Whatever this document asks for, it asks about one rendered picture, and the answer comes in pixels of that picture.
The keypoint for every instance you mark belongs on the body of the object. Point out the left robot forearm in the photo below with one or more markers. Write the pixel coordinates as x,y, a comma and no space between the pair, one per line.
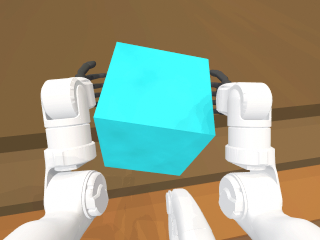
65,106

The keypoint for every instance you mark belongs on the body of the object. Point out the right robot thigh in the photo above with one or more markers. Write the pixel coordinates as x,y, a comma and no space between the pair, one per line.
190,221

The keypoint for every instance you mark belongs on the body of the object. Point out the robot right hand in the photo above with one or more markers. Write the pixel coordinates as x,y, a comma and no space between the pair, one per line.
224,80

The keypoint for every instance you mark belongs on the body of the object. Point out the left robot upper arm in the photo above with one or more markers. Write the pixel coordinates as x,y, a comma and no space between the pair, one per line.
72,201

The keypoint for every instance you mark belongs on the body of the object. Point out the right robot upper arm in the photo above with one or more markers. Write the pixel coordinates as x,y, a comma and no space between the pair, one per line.
254,201

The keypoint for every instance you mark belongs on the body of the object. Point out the carton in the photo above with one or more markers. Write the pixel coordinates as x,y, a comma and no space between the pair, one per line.
155,111

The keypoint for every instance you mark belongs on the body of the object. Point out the robot left hand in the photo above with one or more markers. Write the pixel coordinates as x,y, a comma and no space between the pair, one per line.
84,69

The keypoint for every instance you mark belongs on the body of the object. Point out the right robot forearm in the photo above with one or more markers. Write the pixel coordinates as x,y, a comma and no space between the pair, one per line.
248,107

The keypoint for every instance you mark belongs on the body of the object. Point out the robot right shin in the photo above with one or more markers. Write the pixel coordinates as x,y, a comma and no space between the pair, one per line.
172,228

